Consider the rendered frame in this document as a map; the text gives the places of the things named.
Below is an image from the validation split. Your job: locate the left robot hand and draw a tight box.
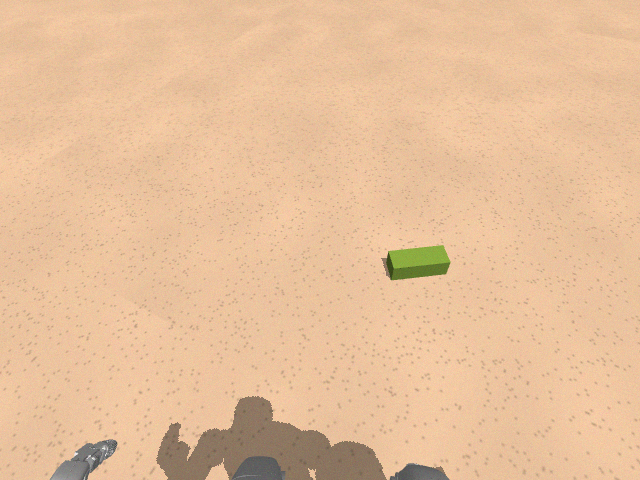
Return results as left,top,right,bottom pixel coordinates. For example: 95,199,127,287
50,440,117,480

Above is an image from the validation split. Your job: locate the carton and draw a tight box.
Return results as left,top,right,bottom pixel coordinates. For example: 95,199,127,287
386,245,451,280

